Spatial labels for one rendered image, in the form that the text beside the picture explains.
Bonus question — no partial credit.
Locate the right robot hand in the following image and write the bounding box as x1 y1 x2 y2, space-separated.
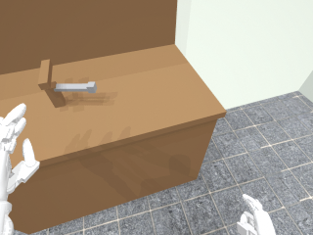
237 194 276 235

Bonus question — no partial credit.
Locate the left robot hand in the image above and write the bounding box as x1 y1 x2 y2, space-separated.
0 103 40 202

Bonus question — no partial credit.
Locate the tap lever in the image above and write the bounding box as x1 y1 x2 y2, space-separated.
54 81 97 93

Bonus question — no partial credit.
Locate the counter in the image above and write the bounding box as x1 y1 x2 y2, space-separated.
0 0 227 235

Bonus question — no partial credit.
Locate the left robot forearm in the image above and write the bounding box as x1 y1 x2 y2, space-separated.
0 201 14 235

